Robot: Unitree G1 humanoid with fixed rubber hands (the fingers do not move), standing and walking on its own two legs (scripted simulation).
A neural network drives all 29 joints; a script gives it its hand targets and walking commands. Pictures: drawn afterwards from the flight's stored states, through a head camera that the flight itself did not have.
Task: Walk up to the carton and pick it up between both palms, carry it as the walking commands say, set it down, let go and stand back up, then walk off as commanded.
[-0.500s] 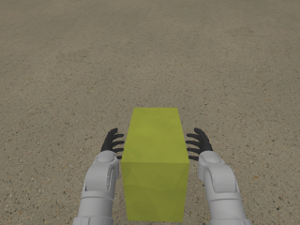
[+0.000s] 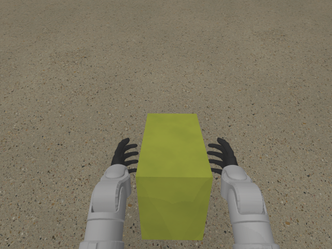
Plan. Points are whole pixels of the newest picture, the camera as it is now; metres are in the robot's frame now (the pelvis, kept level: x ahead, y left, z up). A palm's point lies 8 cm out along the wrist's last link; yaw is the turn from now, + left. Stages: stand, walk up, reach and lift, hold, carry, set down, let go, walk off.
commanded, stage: carry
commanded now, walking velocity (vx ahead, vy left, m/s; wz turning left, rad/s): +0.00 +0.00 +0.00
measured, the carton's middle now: (172, 169) +0.37 +0.00 -0.10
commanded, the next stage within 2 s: none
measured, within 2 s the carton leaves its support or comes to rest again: neither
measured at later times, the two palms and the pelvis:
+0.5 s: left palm (129, 102) +0.52 +0.13 +0.04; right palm (215, 103) +0.52 -0.12 +0.04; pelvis +0.21 +0.00 +0.00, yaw +0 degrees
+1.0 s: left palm (139, 54) +0.71 +0.12 +0.08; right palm (213, 57) +0.71 -0.14 +0.08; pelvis +0.40 -0.01 +0.01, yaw -1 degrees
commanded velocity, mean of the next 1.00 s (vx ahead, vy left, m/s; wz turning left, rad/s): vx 0.18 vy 0.00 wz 0.00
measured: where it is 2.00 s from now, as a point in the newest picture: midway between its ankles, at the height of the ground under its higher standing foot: (167, 160)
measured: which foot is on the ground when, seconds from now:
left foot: down 0.00-0.20, up 0.22-0.40, down 0.42-0.68, up 0.70-0.80, down 0.82-1.00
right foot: up 0.00-0.16, down 0.18-0.44, up 0.46-0.62, down 0.64-0.86, up 0.88-1.00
